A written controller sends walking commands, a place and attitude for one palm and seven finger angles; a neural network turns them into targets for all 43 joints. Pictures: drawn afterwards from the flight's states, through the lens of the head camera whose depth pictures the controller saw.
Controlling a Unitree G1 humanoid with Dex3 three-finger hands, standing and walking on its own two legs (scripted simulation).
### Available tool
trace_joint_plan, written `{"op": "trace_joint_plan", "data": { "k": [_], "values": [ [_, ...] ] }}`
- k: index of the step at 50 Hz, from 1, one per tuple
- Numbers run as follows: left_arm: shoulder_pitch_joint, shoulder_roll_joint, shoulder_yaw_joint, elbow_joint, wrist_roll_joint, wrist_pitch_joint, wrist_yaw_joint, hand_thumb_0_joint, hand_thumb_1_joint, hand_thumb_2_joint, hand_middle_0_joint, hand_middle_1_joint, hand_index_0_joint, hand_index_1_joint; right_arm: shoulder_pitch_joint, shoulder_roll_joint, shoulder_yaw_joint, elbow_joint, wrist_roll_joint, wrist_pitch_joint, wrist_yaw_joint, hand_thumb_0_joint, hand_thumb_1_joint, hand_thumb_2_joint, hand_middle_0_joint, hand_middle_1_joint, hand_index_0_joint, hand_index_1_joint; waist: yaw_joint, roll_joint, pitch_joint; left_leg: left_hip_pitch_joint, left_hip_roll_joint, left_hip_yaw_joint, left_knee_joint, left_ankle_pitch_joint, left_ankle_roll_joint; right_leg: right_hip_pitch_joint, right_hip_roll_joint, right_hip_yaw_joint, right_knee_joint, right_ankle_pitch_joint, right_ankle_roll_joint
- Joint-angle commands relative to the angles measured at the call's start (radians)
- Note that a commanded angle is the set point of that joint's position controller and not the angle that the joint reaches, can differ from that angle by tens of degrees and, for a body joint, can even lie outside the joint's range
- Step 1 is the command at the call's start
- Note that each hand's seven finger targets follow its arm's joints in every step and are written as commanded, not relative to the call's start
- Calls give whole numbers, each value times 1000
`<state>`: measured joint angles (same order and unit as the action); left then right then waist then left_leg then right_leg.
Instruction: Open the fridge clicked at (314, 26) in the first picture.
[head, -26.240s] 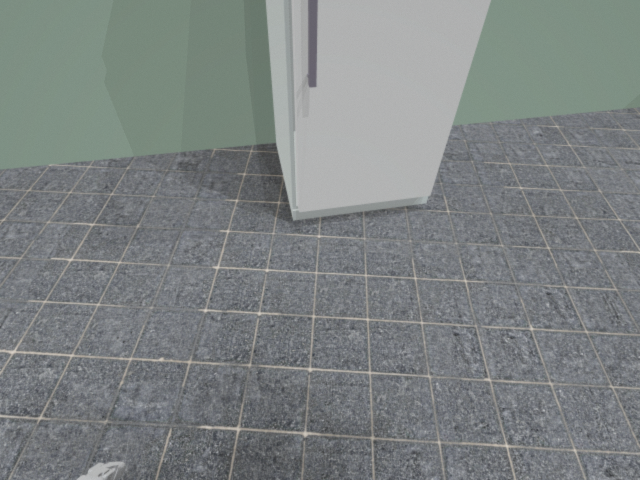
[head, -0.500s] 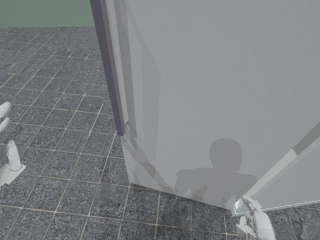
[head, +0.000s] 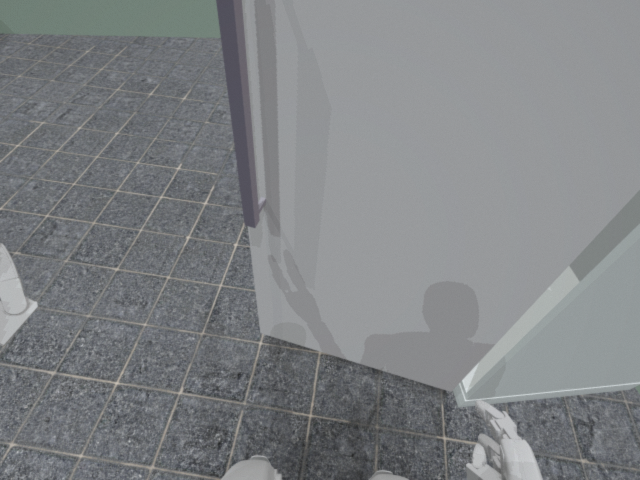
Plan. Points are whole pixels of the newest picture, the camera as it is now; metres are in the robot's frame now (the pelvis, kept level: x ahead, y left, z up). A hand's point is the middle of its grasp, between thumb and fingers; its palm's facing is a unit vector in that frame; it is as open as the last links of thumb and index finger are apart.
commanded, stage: step back with the hand held close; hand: left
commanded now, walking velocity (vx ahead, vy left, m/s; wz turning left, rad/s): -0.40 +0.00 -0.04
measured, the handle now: (246, 96) +0.58 +0.15 +0.18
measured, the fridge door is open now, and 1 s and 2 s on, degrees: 67 67 67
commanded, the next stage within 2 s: stop stepping back and stand still in 0.38 s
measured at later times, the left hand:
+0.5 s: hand out of the picture +0.08 +0.28 +0.20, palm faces +0.54 -0.77 -0.35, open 7.4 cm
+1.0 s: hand out of the picture +0.04 +0.22 +0.18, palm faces +0.35 -0.81 -0.47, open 7.4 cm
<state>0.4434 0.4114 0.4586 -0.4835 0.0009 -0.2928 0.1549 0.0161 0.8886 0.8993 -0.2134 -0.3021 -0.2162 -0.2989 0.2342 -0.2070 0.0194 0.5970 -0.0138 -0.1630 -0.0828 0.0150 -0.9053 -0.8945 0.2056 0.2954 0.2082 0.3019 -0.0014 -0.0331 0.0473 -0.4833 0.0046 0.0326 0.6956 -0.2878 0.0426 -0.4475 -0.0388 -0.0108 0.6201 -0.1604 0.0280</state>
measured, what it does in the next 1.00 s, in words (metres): walks backwards: left foot, then right foot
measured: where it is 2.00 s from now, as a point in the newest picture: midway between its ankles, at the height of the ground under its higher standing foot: outside the picture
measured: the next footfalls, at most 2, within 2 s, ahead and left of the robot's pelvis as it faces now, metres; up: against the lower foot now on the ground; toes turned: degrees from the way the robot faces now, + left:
left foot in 0.32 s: +0.06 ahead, +0.11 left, +0.00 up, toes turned +8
right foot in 0.62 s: -0.18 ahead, -0.11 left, +0.00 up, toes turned -5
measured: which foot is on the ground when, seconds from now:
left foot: down 0.00-0.20, up 0.22-0.30, down 0.32-0.62, up 0.64-0.78, down 0.80-1.00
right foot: down 0.00-0.32, up 0.34-0.60, down 0.62-1.00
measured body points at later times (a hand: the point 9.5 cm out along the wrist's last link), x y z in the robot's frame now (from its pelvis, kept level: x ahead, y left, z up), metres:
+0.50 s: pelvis -0.11 +0.00 +0.01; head -0.10 +0.03 +0.45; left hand +0.05 +0.32 +0.22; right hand +0.08 -0.21 -0.06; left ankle +0.02 +0.11 -0.72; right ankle -0.13 -0.14 -0.64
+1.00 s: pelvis -0.19 -0.02 +0.02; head -0.20 -0.01 +0.47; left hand +0.01 +0.27 +0.21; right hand -0.09 -0.28 -0.06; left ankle -0.12 +0.10 -0.71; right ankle -0.22 -0.10 -0.72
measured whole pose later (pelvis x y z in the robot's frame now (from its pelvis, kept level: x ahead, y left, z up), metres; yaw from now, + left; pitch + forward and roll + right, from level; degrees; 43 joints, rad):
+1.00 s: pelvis -0.19 -0.02 +0.02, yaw -3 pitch +0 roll +0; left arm 0.55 0.43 0.42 -0.48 -0.02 -0.19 0.16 0.02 0.89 0.90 -0.21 -0.30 -0.21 -0.30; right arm 0.31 -0.21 -0.01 0.63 -0.02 -0.15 -0.08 0.02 -0.91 -0.90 0.20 0.29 0.20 0.30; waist -0.06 -0.03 -0.03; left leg -0.37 0.04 0.06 0.56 -0.25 0.01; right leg -0.21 0.03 -0.08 0.54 -0.36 -0.05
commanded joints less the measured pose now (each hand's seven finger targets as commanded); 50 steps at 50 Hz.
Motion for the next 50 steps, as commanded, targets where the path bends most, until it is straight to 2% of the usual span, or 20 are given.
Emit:
{"op": "trace_joint_plan", "data": {
  "k": [1,3,6,10,12,14,15,16,18,21,27,29,31,33,37,40,43,46,48,50],
  "values": [
    [-19,183,148,-206,1,-62,18,0,900,900,-200,-300,-200,-300,-76,-155,-63,-163,7,-61,-10,0,-900,-900,200,300,200,300,18,148,-144,-311,120,-162,-325,-434,50,370,21,94,74,-87,-26],
    [-5,199,182,-205,9,-69,17,0,900,900,-200,-300,-200,-300,-86,-164,-72,-172,3,-68,-9,0,-900,-900,200,300,200,300,26,212,-151,-418,169,-202,-372,-494,82,469,60,72,191,-22,-16],
    [27,199,194,-201,2,-72,5,0,900,900,-200,-300,-200,-300,-79,-153,-84,-171,12,-76,-4,0,-900,-900,200,300,200,300,21,112,-151,-397,149,-131,-257,-492,69,401,37,156,165,-14,-40],
    [-63,226,151,-237,-21,-36,12,0,900,900,-200,-300,-200,-300,-46,-101,-69,-96,-6,-46,17,0,-900,-900,200,300,200,300,3,-226,-128,40,-27,13,254,-270,-55,-129,-262,500,-323,-327,-172],
    [-125,236,131,-257,-19,-21,19,0,900,900,-200,-300,-200,-300,-55,-95,-62,-65,-12,-24,26,0,-900,-900,200,300,200,300,-5,-248,-145,208,-29,21,388,-219,-54,-230,-266,414,-383,-362,-168],
    [-129,218,116,-261,-22,-14,19,0,900,900,-200,-300,-200,-300,-52,-100,-54,-71,-7,-27,15,0,-900,-900,200,300,200,300,-17,-163,-82,253,-15,-4,55,-219,-35,-193,-176,274,-274,-216,-105],
    [-124,199,105,-269,-26,-13,14,0,900,900,-200,-300,-200,-300,-60,-128,-58,-86,0,-32,3,0,-900,-900,200,300,200,300,-21,7,-57,200,39,-75,-193,-267,3,-171,-89,214,-96,-226,-58],
    [-122,174,115,-293,-20,-30,19,0,900,900,-200,-300,-200,-300,-90,-177,-67,-116,1,-45,-10,0,-900,-900,200,300,200,300,-14,373,-57,-45,275,-326,-433,-353,102,-35,59,91,285,-237,-2],
    [-109,239,161,-340,-33,-57,23,0,900,900,-200,-300,-200,-300,-75,-118,-96,-88,8,-76,-7,0,-900,-900,200,300,200,300,-8,358,-209,-115,414,-369,-495,-231,140,58,143,101,855,-376,13],
    [-51,155,116,-268,-59,-23,19,0,900,900,-200,-300,-200,-300,-107,-137,-124,-71,0,-96,25,0,-900,-900,200,300,200,300,15,211,-152,2,363,-249,-414,-115,133,6,100,65,680,-363,9],
    [-49,142,45,-251,-54,11,12,0,900,900,-200,-300,-200,-300,-99,-126,-75,-100,-3,-80,27,0,-900,-900,200,300,200,300,18,338,-182,86,239,-99,-549,-321,-40,295,145,-131,-31,-428,-52],
    [-15,175,71,-224,-50,18,1,0,900,900,-200,-300,-200,-300,-77,-106,-73,-107,0,-60,28,0,-900,-900,200,300,200,300,19,170,-159,152,97,46,-275,-188,-96,254,25,-6,-360,-343,-113],
    [-82,317,161,-260,-51,-1,18,0,900,900,-200,-300,-200,-300,-75,-93,-54,-94,-6,-35,19,0,-900,-900,200,300,200,300,40,-196,-123,97,26,27,283,-109,-90,47,-343,395,-494,-184,-258],
    [-86,235,99,-175,-52,35,10,0,900,900,-200,-300,-200,-300,-43,-106,-49,-90,9,-37,8,0,-900,-900,200,300,200,300,31,-168,-173,-2,1,-36,352,-105,-81,152,-259,319,-376,-215,-242],
    [-85,164,36,-92,-22,47,29,0,900,900,-200,-300,-200,-300,-65,-120,-42,-73,3,-34,-15,0,-900,-900,200,300,200,300,-13,-9,-82,231,27,39,-161,63,-40,121,-138,93,-218,-42,-115],
    [-86,190,47,-167,-24,29,22,0,900,900,-200,-300,-200,-300,-83,-169,-69,-111,19,-53,-23,0,-900,-900,200,300,200,300,7,129,-120,303,178,-161,-302,101,21,114,6,57,-74,-135,-41],
    [-52,221,85,-246,-23,18,18,0,900,900,-200,-300,-200,-300,-95,-139,-52,-98,-14,-53,-24,0,-900,-900,200,300,200,300,-9,354,-56,142,272,-376,-583,-387,51,130,69,-33,124,-345,-32],
    [47,188,81,-236,-19,26,20,0,900,900,-200,-300,-200,-300,-70,-138,-60,-103,-13,-49,-7,0,-900,-900,200,300,200,300,3,263,-79,31,205,-192,-509,-335,33,341,72,-85,-82,-291,-53],
    [112,218,116,-227,-18,33,22,0,900,900,-200,-300,-200,-300,-57,-139,-71,-119,-8,-36,-1,0,-900,-900,200,300,200,300,-1,162,-129,-18,99,-67,-281,-263,-9,414,1,26,-230,-297,-95],
    [80,243,142,-201,-29,35,27,0,900,900,-200,-300,-200,-300,-55,-119,-77,-115,1,-22,8,0,-900,-900,200,300,200,300,15,-169,-89,-162,3,17,163,-129,-47,341,-292,484,-415,-379,-240]
  ]
}}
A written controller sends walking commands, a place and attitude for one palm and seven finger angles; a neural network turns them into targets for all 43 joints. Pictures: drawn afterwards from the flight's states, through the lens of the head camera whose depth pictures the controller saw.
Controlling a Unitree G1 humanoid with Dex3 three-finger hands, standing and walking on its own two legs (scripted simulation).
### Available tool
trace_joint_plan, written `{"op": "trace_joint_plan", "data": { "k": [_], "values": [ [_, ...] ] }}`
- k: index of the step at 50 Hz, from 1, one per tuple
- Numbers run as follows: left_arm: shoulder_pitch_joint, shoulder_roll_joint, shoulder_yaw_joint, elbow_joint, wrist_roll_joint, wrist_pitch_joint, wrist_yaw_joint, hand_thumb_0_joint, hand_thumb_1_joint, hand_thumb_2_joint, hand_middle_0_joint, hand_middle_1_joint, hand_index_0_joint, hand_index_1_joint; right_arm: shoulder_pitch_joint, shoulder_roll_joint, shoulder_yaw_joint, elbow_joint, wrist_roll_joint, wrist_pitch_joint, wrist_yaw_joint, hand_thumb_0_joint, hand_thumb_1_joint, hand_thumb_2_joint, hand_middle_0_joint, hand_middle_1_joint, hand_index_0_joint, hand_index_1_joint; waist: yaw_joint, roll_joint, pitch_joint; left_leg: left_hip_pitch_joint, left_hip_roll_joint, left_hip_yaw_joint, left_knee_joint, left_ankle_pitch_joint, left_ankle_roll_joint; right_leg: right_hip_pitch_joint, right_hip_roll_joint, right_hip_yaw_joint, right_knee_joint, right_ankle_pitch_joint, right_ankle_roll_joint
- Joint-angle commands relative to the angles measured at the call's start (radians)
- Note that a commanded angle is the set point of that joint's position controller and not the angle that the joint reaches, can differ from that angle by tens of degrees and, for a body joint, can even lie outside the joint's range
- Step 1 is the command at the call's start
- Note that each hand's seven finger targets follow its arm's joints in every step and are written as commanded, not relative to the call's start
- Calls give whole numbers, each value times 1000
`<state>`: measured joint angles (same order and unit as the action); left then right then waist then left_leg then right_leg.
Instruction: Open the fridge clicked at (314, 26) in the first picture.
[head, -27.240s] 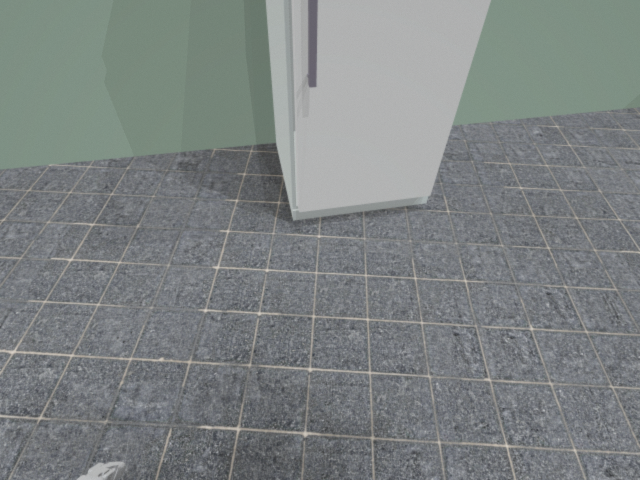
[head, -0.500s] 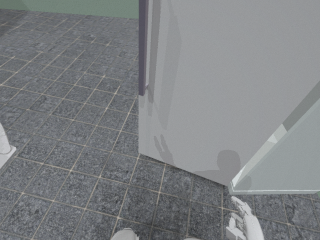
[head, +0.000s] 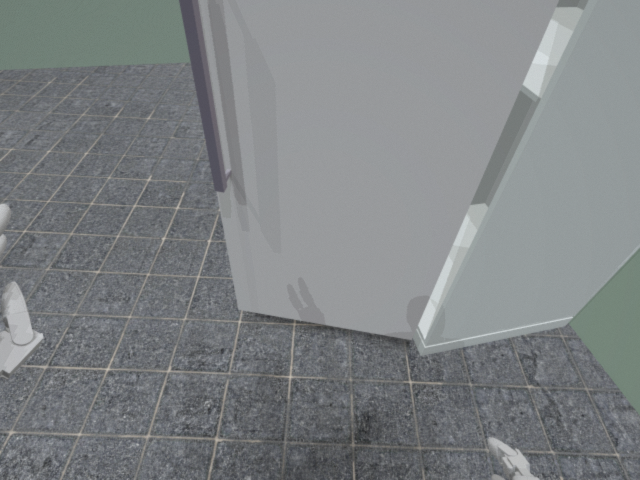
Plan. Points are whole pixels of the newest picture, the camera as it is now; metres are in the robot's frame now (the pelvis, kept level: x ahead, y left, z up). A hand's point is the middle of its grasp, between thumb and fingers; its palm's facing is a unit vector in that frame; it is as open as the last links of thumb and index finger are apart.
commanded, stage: stop stepping back and stand still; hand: left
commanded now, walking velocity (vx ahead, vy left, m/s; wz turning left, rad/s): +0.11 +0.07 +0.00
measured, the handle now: (207, 77) +0.75 +0.21 +0.16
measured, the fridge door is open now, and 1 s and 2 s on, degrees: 67 67 67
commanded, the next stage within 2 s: let the arm hang, fingers relaxed in 0.18 s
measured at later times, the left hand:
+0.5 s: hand out of the picture +0.14 +0.23 -0.12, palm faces -0.01 -0.94 -0.33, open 7.4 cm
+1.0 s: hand out of the picture +0.04 +0.28 -0.16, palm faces +0.00 -0.95 -0.31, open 7.3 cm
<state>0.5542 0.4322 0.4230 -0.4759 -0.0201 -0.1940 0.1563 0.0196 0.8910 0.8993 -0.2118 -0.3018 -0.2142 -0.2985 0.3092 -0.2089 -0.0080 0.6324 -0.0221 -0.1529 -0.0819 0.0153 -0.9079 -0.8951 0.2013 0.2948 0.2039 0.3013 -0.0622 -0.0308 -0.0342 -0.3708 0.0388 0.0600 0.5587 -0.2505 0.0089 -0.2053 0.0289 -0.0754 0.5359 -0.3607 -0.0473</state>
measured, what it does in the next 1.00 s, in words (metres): steps on the spot: left foot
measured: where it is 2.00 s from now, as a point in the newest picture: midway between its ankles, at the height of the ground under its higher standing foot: outside the picture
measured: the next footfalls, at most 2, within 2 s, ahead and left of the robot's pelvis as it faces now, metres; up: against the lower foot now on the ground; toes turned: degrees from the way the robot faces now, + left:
left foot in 0.24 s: +0.10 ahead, +0.14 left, +0.00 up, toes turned +4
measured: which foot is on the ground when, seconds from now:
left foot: down 0.00-0.00, up 0.02-0.22, down 0.24-1.00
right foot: down 0.00-1.00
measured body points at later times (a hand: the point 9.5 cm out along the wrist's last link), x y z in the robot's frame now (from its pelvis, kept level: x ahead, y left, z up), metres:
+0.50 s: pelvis +0.00 +0.02 -0.01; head +0.00 +0.00 +0.44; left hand +0.14 +0.28 -0.09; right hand +0.16 -0.24 -0.13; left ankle +0.06 +0.14 -0.73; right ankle -0.02 -0.09 -0.73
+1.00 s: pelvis +0.02 +0.04 +0.01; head +0.05 +0.05 +0.46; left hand +0.04 +0.33 -0.14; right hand +0.07 -0.23 -0.13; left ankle +0.06 +0.14 -0.73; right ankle -0.02 -0.09 -0.73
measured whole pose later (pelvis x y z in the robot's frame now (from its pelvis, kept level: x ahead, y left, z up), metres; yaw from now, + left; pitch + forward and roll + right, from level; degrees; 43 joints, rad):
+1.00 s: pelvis +0.02 +0.04 +0.01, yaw +1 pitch +0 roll -1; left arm 0.18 0.31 0.02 1.16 0.01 -0.01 0.01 0.01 0.91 0.90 -0.20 -0.30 -0.21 -0.30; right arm 0.14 -0.26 -0.02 1.14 -0.01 0.01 -0.01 0.01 -0.91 -0.89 0.20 0.29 0.21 0.30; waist 0.00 0.00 0.07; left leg -0.24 0.00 0.06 0.38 -0.13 0.03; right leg -0.09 -0.02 -0.04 0.35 -0.25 0.01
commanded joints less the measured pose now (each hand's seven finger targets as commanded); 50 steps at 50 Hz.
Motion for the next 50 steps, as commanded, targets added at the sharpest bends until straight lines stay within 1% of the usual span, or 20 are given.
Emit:
{"op": "trace_joint_plan", "data": {
  "k": [1,3,4,7,9,11,12,13,14,15,16,17,19,22,23,24,27,30,42,50],
  "values": [
    [-57,203,172,-182,-14,-78,28,0,900,900,-200,-300,-200,-300,-104,-126,-52,-131,7,-42,9,0,-900,-900,200,300,200,300,58,-114,4,-266,-10,-43,407,-157,-22,64,-379,520,-319,-59,-188],
    [-90,174,141,-131,-8,-84,28,0,900,900,-200,-300,-200,-300,-85,-128,-46,-108,8,-45,14,0,-900,-900,200,300,200,300,44,-35,26,-236,25,-57,358,-140,-22,49,-346,386,-243,145,-169],
    [-100,167,131,-112,-2,-91,29,0,900,900,-200,-300,-200,-300,-98,-113,-34,-107,8,-46,11,0,-900,-900,200,300,200,300,47,-52,35,-179,32,-36,277,-121,-16,31,-323,322,-214,253,-146],
    [-135,152,101,-67,3,-93,31,0,900,900,-200,-300,-200,-300,-120,-104,-25,-99,4,-51,1,0,-900,-900,200,300,200,300,61,-72,19,12,-13,51,50,-17,1,-16,-251,224,-176,251,-77],
    [-162,145,76,-96,0,-92,25,0,900,900,-200,-300,-200,-300,-130,-116,-33,-103,10,-63,-2,0,-900,-900,200,300,200,300,62,-45,21,132,5,18,-79,50,16,-59,-215,198,-132,215,-25],
    [-155,158,85,-148,2,-97,18,0,900,900,-200,-300,-200,-300,-144,-141,-44,-120,19,-63,-1,0,-900,-900,200,300,200,300,75,39,-8,185,86,-71,-106,181,47,-72,-137,162,-83,205,35],
    [-156,158,81,-170,1,-100,13,0,900,900,-200,-300,-200,-300,-149,-151,-51,-133,29,-61,1,0,-900,-900,200,300,200,300,77,40,-20,183,106,-96,-97,216,48,-61,-117,159,-72,207,50],
    [-117,180,110,-146,3,-97,11,0,900,900,-200,-300,-200,-300,-146,-141,-44,-122,22,-62,-1,0,-900,-900,200,300,200,300,72,121,-12,175,107,-106,-104,193,54,-88,-109,146,-72,172,44],
    [-170,19,-287,592,83,107,-129,0,900,900,-200,-300,-200,-300,-178,-354,-91,84,9,-28,90,0,-900,-900,200,300,200,300,9,166,28,97,143,-144,15,488,71,-160,-157,33,162,372,47],
    [-175,-35,-287,607,45,191,-144,0,900,900,-200,-300,-200,-300,-150,-283,-79,36,22,53,86,0,-900,-900,200,300,200,300,43,173,-8,9,176,-186,-70,486,106,-77,-99,36,222,150,57],
    [-180,-79,-313,644,39,205,-145,0,900,900,-200,-300,-200,-300,-161,-262,-60,28,9,79,80,0,-900,-900,200,300,200,300,64,152,-24,-30,218,-247,-109,409,136,-89,-77,35,251,-61,55],
    [-204,-68,-324,694,36,209,-147,0,900,900,-200,-300,-200,-300,-176,-257,-48,16,2,98,79,0,-900,-900,200,300,200,300,69,111,-9,-69,219,-280,-149,281,147,-80,-70,52,240,-145,50],
    [-226,-21,-333,819,42,194,-153,0,900,900,-200,-300,-200,-300,-200,-262,-35,27,-5,110,78,0,-900,-900,200,300,200,300,98,-57,-36,-54,154,-233,-108,196,102,10,-88,70,40,19,31],
    [-357,44,-352,1026,50,172,-152,0,900,900,-200,-300,-200,-300,-207,-220,-37,103,-3,135,85,0,-900,-900,200,300,200,300,51,-252,1,34,1,-83,43,52,9,-109,-242,241,-167,168,-43],
    [-394,50,-364,1079,50,175,-147,0,900,900,-200,-300,-200,-300,-197,-217,-38,125,-8,149,85,0,-900,-900,200,300,200,300,37,-225,25,68,-8,-68,59,15,2,-141,-258,240,-187,183,-64],
    [-419,37,-374,1128,47,176,-145,0,900,900,-200,-300,-200,-300,-192,-204,-34,153,-10,158,86,0,-900,-900,200,300,200,300,28,-133,39,98,-3,-64,38,30,0,-150,-248,237,-188,192,-66],
    [-407,4,-389,1268,38,176,-142,0,900,900,-200,-300,-200,-300,-196,-192,-22,223,-8,159,82,0,-900,-900,200,300,200,300,34,91,9,183,52,-110,-89,182,10,-98,-161,169,-149,165,-9],
    [-354,-23,-383,1384,36,173,-140,0,900,900,-200,-300,-200,-300,-202,-191,-25,284,-4,154,69,0,-900,-900,200,300,200,300,55,143,-29,181,74,-124,-128,176,19,7,-143,153,-185,188,2],
    [-349,-5,-388,1589,33,174,-142,0,900,900,-200,-300,-200,-300,-173,-232,-39,434,6,148,51,0,-900,-900,200,300,200,300,57,64,28,225,97,-132,-224,134,29,39,-138,112,-261,154,-2],
    [-395,43,-383,1589,34,170,-143,0,900,900,-200,-300,-200,-300,-204,-264,-40,449,5,139,59,0,-900,-900,200,300,200,300,63,41,10,245,100,-140,-265,186,30,68,-147,108,-258,180,6]
  ]
}}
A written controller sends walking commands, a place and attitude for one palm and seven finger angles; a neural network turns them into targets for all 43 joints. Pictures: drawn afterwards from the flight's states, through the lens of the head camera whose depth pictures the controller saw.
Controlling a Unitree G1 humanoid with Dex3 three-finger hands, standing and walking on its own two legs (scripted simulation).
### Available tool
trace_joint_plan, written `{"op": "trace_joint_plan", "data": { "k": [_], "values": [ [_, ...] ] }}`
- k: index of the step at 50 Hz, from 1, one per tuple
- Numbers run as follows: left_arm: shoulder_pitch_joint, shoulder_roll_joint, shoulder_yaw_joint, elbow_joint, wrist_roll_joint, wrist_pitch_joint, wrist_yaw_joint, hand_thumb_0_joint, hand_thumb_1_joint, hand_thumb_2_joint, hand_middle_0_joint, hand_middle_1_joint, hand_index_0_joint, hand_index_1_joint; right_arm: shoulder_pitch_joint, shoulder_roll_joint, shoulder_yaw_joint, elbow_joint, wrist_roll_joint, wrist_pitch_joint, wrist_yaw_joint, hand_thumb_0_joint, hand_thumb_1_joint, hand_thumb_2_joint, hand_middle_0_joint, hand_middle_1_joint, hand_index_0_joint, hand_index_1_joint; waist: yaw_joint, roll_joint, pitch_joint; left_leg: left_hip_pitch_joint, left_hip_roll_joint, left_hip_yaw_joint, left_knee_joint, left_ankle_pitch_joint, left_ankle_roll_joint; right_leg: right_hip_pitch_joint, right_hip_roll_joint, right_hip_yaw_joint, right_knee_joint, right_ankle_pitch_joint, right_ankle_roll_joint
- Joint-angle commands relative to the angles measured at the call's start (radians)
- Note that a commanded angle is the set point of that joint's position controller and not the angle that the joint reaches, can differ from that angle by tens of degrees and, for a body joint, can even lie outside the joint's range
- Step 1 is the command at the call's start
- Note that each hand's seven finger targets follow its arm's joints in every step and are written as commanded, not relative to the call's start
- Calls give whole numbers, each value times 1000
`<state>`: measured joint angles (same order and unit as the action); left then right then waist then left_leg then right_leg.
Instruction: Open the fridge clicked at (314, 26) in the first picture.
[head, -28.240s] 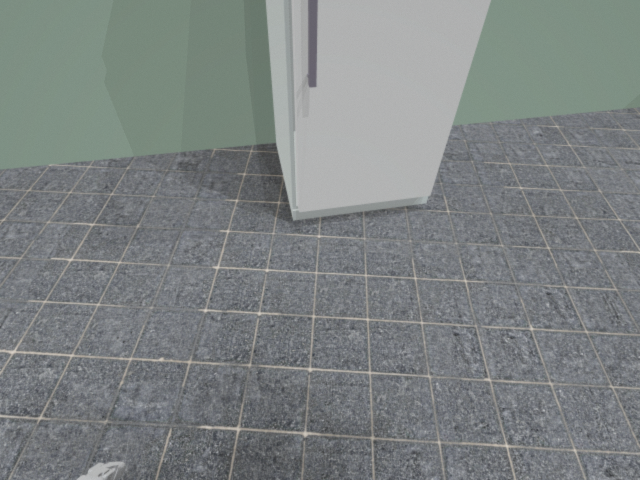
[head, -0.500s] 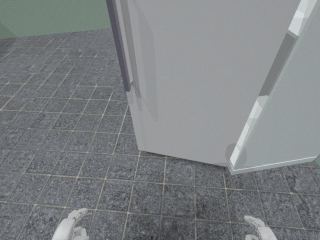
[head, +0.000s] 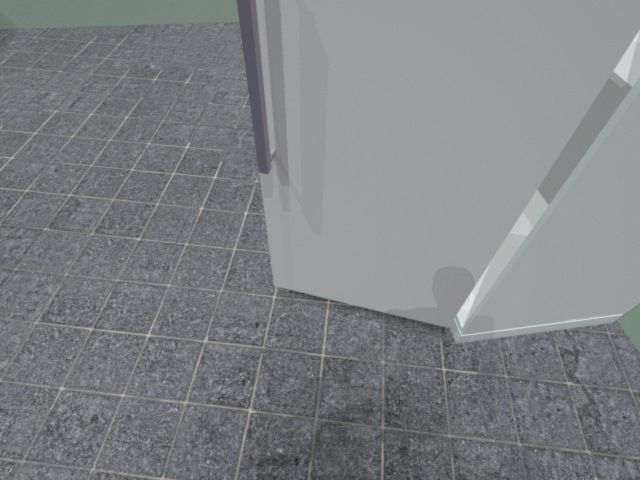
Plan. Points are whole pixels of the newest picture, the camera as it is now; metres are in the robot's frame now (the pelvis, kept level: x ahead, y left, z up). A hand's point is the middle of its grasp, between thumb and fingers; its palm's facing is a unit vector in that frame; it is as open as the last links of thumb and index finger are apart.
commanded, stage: let the arm hang, fingers relaxed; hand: left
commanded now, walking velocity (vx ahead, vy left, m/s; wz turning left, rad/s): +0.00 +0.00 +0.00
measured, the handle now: (257, 53) +0.74 +0.16 +0.15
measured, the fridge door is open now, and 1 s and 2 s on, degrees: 67 67 67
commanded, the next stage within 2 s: look to check the result in 0.38 s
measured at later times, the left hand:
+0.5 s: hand out of the picture +0.11 +0.24 -0.16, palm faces -0.07 -0.94 -0.32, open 7.4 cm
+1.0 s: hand out of the picture +0.09 +0.23 -0.16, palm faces -0.06 -0.94 -0.33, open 7.4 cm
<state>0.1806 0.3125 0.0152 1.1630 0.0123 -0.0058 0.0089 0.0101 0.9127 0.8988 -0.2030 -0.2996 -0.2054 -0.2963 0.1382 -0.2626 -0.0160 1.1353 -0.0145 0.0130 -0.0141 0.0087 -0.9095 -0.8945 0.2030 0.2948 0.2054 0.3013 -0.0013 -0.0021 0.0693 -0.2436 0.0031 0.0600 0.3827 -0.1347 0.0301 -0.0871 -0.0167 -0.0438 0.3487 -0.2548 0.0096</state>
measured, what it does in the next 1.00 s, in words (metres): stands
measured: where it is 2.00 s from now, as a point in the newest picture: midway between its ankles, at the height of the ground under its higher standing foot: outside the picture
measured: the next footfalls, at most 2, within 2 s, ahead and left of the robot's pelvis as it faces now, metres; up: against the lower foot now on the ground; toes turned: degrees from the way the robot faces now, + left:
none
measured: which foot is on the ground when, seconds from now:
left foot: down 0.00-1.00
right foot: down 0.00-1.00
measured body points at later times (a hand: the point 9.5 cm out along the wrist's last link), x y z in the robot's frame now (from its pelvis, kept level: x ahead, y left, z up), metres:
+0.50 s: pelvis +0.02 +0.00 +0.00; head +0.04 +0.01 +0.45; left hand +0.11 +0.29 -0.13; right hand +0.09 -0.30 -0.13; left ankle +0.05 +0.10 -0.74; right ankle -0.04 -0.13 -0.74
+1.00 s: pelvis +0.03 -0.01 +0.00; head +0.05 -0.01 +0.45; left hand +0.10 +0.28 -0.14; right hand +0.10 -0.30 -0.14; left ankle +0.05 +0.10 -0.74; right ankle -0.04 -0.13 -0.74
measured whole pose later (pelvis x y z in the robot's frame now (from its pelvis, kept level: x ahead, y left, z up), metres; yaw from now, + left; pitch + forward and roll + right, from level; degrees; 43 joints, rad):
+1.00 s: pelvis +0.03 -0.01 +0.00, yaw -1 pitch +0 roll +0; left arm 0.12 0.32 0.00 1.14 0.01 -0.02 0.01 0.01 0.91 0.90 -0.20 -0.30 -0.21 -0.30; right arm 0.08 -0.31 -0.01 1.14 -0.01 0.00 -0.01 0.01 -0.91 -0.89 0.20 0.29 0.21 0.30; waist -0.01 0.00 0.05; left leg -0.18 0.01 0.08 0.32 -0.14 0.01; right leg -0.03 -0.01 -0.02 0.28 -0.25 0.00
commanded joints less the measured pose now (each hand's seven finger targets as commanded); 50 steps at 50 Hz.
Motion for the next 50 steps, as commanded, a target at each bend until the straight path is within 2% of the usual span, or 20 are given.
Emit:
{"op": "trace_joint_plan", "data": {
  "k": [1,13,18,20,23,27,33,35,37,44,50],
  "values": [
    [-31,168,24,-51,2,-19,4,0,900,900,-200,-300,-200,-300,-43,-217,-32,-56,-3,-27,-7,0,-900,-900,200,300,200,300,2,9,-85,119,137,-140,-94,65,8,-57,-103,76,-75,71,-49],
    [-100,209,24,-92,5,-32,2,0,900,900,-200,-300,-200,-300,-84,-252,-29,-67,-2,-38,3,0,-900,-900,200,300,200,300,-3,-9,-114,154,136,-134,-98,173,4,-32,-118,82,-90,145,-39],
    [-102,217,24,-97,4,-34,2,0,900,900,-200,-300,-200,-300,-90,-264,-27,-70,-2,-40,3,0,-900,-900,200,300,200,300,-5,14,-132,179,137,-128,-90,213,1,-20,-121,89,-94,177,-41],
    [-111,217,23,-95,3,-31,2,0,900,900,-200,-300,-200,-300,-91,-264,-26,-67,-2,-39,2,0,-900,-900,200,300,200,300,-8,19,-116,175,137,-127,-97,206,-1,-23,-121,91,-96,169,-40],
    [-97,219,23,-91,3,-33,3,0,900,900,-200,-300,-200,-300,-88,-267,-25,-69,0,-38,1,0,-900,-900,200,300,200,300,-8,0,-129,192,139,-125,-90,207,1,-21,-121,93,-105,177,-42],
    [-93,215,21,-83,1,-30,4,0,900,900,-200,-300,-200,-300,-88,-264,-24,-62,0,-36,-1,0,-900,-900,200,300,200,300,-10,20,-115,192,137,-120,-91,199,-2,-22,-123,95,-111,179,-43],
    [-72,214,22,-73,0,-31,6,0,900,900,-200,-300,-200,-300,-74,-263,-24,-59,3,-35,-5,0,-900,-900,200,300,200,300,-9,7,-142,211,139,-115,-77,215,-1,-9,-123,98,-110,215,-46],
    [-75,208,20,-69,-1,-30,7,0,900,900,-200,-300,-200,-300,-75,-258,-24,-55,2,-34,-5,0,-900,-900,200,300,200,300,-11,2,-121,205,141,-113,-80,207,-2,-19,-123,95,-112,212,-45],
    [-75,209,19,-66,-1,-29,7,0,900,900,-200,-300,-200,-300,-75,-259,-23,-51,2,-33,-5,0,-900,-900,200,300,200,300,-11,13,-120,203,140,-112,-82,201,-3,-16,-123,99,-114,211,-46],
    [-70,206,21,-66,-1,-31,11,0,900,900,-200,-300,-200,-300,-75,-249,-26,-49,2,-32,-6,0,-900,-900,200,300,200,300,-12,-6,-121,210,142,-104,-74,220,-4,-14,-124,98,-108,262,-48],
    [-80,206,20,-72,-1,-32,11,0,900,900,-200,-300,-200,-300,-82,-251,-25,-49,1,-31,-5,0,-900,-900,200,300,200,300,-12,0,-106,202,142,-101,-83,199,-7,-19,-122,105,-113,250,-47]
  ]
}}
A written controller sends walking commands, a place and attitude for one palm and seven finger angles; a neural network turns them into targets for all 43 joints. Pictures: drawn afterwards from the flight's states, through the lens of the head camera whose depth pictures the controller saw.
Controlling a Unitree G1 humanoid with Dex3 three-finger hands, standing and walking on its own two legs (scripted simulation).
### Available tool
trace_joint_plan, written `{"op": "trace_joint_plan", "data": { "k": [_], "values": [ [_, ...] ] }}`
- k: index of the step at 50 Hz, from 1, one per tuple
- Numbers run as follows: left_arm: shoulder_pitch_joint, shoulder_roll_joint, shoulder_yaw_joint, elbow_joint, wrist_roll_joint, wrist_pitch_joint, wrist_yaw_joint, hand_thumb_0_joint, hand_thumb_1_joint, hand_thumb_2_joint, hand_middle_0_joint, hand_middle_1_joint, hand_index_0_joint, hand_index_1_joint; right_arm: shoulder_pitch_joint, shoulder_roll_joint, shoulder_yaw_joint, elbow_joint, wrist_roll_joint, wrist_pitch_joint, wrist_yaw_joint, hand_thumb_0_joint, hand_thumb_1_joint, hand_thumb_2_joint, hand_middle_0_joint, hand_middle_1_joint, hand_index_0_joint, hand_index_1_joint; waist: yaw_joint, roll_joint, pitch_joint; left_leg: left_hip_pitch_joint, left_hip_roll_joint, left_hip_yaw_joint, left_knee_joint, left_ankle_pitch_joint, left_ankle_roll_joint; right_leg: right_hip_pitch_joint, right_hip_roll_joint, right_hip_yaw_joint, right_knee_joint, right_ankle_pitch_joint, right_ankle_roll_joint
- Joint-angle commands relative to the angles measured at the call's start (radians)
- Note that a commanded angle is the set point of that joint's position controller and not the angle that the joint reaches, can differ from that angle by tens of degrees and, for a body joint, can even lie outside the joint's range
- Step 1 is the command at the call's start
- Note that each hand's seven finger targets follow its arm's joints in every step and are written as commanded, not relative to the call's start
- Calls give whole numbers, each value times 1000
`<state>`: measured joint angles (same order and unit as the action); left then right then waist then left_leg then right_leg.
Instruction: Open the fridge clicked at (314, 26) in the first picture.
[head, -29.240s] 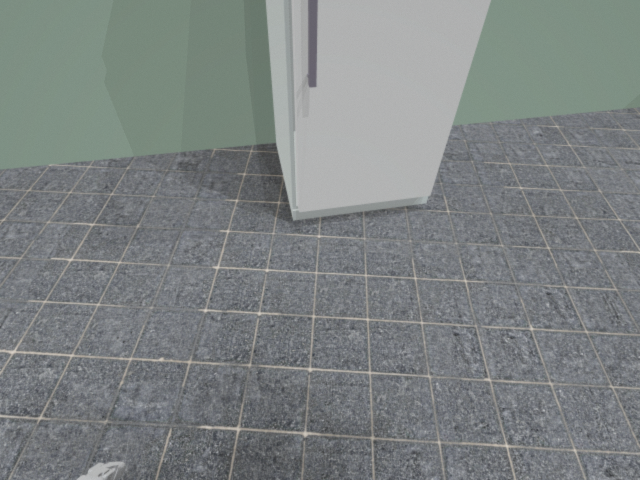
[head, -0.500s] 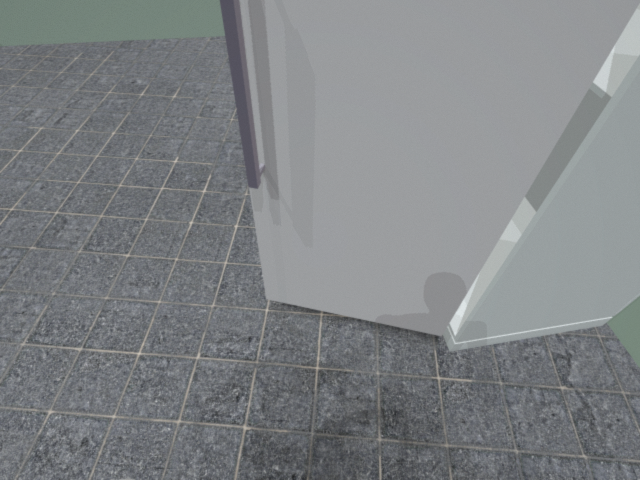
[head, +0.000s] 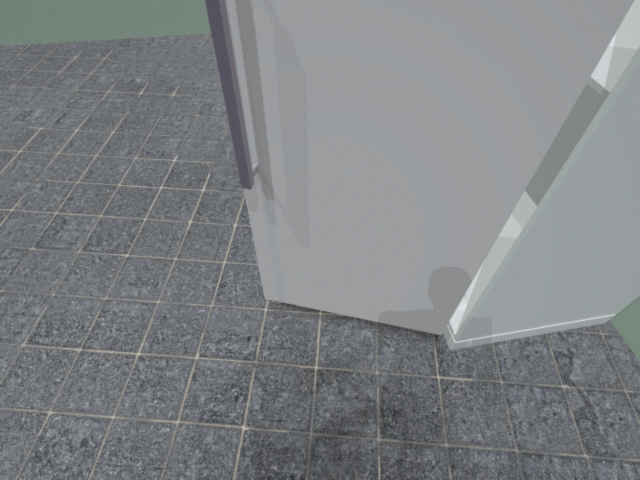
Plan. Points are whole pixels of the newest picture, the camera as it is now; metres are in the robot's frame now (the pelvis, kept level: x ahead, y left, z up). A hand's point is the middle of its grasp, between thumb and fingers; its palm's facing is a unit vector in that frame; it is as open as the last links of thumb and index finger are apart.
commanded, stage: stand and wait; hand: left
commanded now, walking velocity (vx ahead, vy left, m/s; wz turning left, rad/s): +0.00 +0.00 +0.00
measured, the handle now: (233, 70) +0.71 +0.19 +0.14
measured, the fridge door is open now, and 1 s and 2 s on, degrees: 67 67 67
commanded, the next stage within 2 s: none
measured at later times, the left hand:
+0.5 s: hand out of the picture +0.09 +0.23 -0.16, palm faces -0.05 -0.94 -0.34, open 7.4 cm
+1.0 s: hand out of the picture +0.08 +0.22 -0.16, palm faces -0.05 -0.94 -0.34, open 7.4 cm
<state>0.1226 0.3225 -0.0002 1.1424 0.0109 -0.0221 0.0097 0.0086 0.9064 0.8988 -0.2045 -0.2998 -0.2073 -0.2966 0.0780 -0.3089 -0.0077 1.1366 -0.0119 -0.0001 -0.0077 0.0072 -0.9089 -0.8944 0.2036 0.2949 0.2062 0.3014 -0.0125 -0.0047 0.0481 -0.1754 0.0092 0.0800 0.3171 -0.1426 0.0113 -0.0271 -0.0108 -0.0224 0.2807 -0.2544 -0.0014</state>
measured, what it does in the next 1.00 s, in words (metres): stands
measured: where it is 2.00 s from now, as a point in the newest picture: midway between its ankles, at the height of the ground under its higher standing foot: outside the picture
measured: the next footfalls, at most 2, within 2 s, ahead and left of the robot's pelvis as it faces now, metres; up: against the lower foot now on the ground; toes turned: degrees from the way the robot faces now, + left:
none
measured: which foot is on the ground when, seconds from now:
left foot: down 0.00-1.00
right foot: down 0.00-1.00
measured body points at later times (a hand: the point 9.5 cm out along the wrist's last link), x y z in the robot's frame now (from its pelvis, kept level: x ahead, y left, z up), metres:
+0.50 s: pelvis +0.01 -0.02 +0.00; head +0.03 -0.02 +0.45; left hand +0.09 +0.27 -0.14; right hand +0.07 -0.31 -0.14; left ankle +0.02 +0.11 -0.75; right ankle -0.07 -0.12 -0.75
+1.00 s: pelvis +0.01 -0.02 +0.00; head +0.03 -0.03 +0.45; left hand +0.08 +0.26 -0.14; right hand +0.07 -0.32 -0.14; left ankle +0.02 +0.11 -0.75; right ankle -0.07 -0.12 -0.75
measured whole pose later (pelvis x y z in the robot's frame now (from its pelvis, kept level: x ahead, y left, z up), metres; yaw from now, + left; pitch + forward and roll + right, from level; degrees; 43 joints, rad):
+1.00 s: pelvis +0.01 -0.02 +0.00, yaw -1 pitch +0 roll +1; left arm 0.13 0.31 0.00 1.13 0.01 -0.02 0.02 0.01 0.91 0.90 -0.20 -0.30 -0.21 -0.30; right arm 0.10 -0.31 -0.01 1.14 -0.01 0.01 -0.02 0.01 -0.91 -0.89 0.20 0.29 0.21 0.30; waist -0.02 0.00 0.04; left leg -0.15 0.05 0.09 0.31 -0.15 -0.03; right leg -0.01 0.03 -0.01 0.27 -0.26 -0.04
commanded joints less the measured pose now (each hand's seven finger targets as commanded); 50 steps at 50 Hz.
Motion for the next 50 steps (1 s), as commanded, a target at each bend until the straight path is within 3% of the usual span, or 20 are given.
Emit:
{"op": "trace_joint_plan", "data": {
  "k": [1,10,15,20,29,33,46,50],
  "values": [
    [-20,195,37,-52,1,-16,10,0,900,900,-200,-300,-200,-300,-23,-204,-34,-51,-3,-19,-11,0,-900,-900,200,300,200,300,1,9,-88,135,134,-122,-17,208,11,-76,-128,85,-45,250,-35],
    [-23,200,41,-65,1,-20,15,0,900,900,-200,-300,-200,-300,-14,-203,-34,-56,-3,-21,-14,0,-900,-900,200,300,200,300,1,0,-115,151,137,-110,4,291,9,-48,-129,83,-24,373,-35],
    [-25,201,39,-67,0,-18,14,0,900,900,-200,-300,-200,-300,-16,-202,-32,-55,-3,-17,-13,0,-900,-900,200,300,200,300,0,-2,-85,142,137,-106,-5,249,6,-61,-129,87,-38,348,-34],
    [-25,201,40,-67,-1,-18,14,0,900,900,-200,-300,-200,-300,-7,-206,-30,-56,-3,-18,-15,0,-900,-900,200,300,200,300,0,8,-111,153,139,-102,-2,264,4,-44,-128,92,-33,363,-36],
    [-17,200,39,-63,-1,-17,16,0,900,900,-200,-300,-200,-300,-8,-201,-31,-52,-2,-14,-16,0,-900,-900,200,300,200,300,0,0,-84,155,140,-91,-4,227,1,-63,-128,96,-43,364,-33],
    [-11,201,42,-64,0,-19,18,0,900,900,-200,-300,-200,-300,0,-202,-33,-53,-2,-15,-18,0,-900,-900,200,300,200,300,1,-3,-114,166,140,-92,6,260,2,-43,-124,103,-33,411,-35],
    [-14,195,41,-62,-1,-16,18,0,900,900,-200,-300,-200,-300,-3,-195,-32,-48,-3,-10,-18,0,-900,-900,200,300,200,300,-1,1,-69,149,140,-85,-6,207,-2,-67,-122,108,-48,372,-31],
    [-13,196,42,-63,-1,-18,19,0,900,900,-200,-300,-200,-300,3,-194,-33,-50,-3,-12,-19,0,-900,-900,200,300,200,300,-1,-10,-92,157,142,-81,1,232,-2,-51,-123,103,-39,415,-28]
  ]
}}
